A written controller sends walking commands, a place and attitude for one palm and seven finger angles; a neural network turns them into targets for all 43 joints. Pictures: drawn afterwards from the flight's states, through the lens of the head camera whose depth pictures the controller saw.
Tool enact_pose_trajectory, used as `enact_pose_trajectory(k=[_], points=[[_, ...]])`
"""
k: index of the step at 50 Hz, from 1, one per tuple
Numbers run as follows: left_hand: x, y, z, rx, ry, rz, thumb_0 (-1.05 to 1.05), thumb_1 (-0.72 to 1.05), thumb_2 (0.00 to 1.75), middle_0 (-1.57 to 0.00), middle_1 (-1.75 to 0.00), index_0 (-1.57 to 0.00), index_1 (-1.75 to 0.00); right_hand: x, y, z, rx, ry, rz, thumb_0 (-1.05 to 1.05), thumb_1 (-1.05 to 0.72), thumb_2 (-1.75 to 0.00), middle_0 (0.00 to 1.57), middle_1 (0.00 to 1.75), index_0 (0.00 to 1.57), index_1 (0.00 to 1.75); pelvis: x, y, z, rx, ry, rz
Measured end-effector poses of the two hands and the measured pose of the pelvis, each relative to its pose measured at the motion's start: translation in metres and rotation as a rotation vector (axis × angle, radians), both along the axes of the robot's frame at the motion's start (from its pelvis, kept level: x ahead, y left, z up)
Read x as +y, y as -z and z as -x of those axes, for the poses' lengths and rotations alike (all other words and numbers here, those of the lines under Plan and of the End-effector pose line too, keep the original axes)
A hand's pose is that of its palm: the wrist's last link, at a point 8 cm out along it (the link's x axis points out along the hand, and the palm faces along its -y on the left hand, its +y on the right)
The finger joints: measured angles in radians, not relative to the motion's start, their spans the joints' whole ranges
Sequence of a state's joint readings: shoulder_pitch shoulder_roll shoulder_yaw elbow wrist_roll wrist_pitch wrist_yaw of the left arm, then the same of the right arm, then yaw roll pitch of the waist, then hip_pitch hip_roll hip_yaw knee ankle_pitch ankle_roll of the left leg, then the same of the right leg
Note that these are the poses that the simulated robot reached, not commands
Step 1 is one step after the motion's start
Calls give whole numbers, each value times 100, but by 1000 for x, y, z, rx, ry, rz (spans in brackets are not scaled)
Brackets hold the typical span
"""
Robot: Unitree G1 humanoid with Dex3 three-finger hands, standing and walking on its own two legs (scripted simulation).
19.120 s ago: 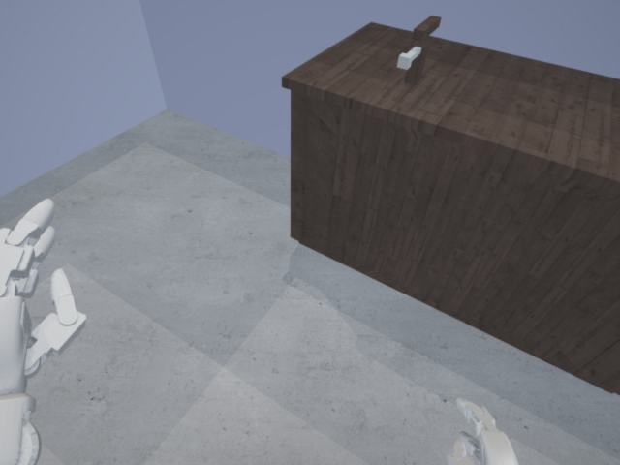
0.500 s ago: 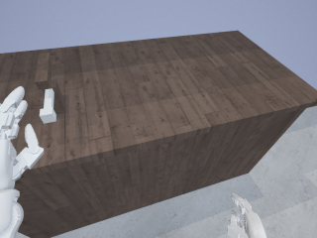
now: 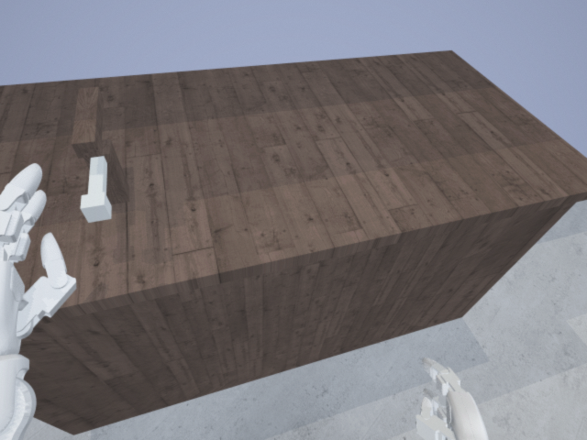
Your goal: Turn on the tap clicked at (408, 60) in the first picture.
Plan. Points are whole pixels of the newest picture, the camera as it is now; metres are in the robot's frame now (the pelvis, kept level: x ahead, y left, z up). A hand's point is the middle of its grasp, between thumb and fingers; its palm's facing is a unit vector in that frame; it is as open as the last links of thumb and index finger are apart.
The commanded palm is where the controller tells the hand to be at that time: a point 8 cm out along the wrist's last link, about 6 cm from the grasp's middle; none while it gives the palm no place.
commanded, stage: look again from close up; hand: left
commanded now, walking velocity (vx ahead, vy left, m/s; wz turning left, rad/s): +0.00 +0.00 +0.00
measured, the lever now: (96, 207) +0.35 +0.31 +0.11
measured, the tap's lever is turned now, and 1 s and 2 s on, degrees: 0 0 0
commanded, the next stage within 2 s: turn the palm inward beside the body in 0.08 s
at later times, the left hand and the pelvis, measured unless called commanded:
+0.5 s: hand (100, 300) +0.21 +0.22 +0.15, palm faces +0.41 -0.86 -0.29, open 7.4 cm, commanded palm +0.15 +0.27 +0.17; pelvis -0.01 -0.02 -0.01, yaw +1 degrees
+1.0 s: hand (110, 305) +0.20 +0.21 +0.16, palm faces +0.55 -0.79 -0.26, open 7.4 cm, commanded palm +0.14 +0.24 +0.17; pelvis +0.02 -0.08 -0.02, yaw +5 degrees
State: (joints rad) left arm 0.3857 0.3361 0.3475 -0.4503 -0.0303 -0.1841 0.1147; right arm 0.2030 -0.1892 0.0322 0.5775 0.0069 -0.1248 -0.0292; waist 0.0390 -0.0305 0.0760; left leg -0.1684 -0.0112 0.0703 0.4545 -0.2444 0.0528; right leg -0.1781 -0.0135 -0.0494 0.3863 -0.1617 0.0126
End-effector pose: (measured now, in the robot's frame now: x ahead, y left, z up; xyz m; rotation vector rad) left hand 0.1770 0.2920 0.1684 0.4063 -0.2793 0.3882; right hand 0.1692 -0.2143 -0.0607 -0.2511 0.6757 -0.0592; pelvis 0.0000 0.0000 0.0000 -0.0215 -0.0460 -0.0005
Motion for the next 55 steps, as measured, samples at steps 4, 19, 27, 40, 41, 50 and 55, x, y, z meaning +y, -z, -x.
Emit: enact_pose_trajectory(k=[4,19,27,40,41,50,55], points=[[1,0,0,1,6,-1,2,89,90,-21,-30,-21,-31,2,1,3,4,3,-2,2,-90,-90,21,30,20,30,2,0,1,-1,0,0],[12,-23,-20,35,-26,76,1,90,90,-20,-30,-20,-31,5,15,0,-1,-106,-41,2,-90,-90,21,30,20,30,-4,3,3,-18,-21,-19],[-30,8,20,45,-89,76,2,89,90,-21,-30,-22,-31,-13,11,-21,-76,-128,-22,2,-90,-90,21,30,20,30,-31,12,10,-10,-36,-34],[-46,-7,25,75,-169,92,2,90,90,-20,-30,-21,-31,-48,27,-44,-69,-119,-33,2,-90,-90,21,30,20,30,-70,13,-1,-17,-82,-26],[-48,-7,24,81,-168,97,2,90,90,-20,-30,-21,-31,-51,28,-45,-67,-110,-34,2,-90,-90,21,30,20,30,-72,13,-3,-13,-81,-27],[-53,2,24,84,-191,129,2,90,90,-21,-30,-21,-31,-77,34,-52,-49,-71,-10,2,-90,-90,20,30,20,30,-76,16,-19,21,-82,-37],[-53,4,26,80,-182,150,2,90,90,-21,-30,-21,-31,-77,33,-52,-61,-65,-2,2,-90,-90,20,30,20,30,-73,16,-21,25,-84,-37]])
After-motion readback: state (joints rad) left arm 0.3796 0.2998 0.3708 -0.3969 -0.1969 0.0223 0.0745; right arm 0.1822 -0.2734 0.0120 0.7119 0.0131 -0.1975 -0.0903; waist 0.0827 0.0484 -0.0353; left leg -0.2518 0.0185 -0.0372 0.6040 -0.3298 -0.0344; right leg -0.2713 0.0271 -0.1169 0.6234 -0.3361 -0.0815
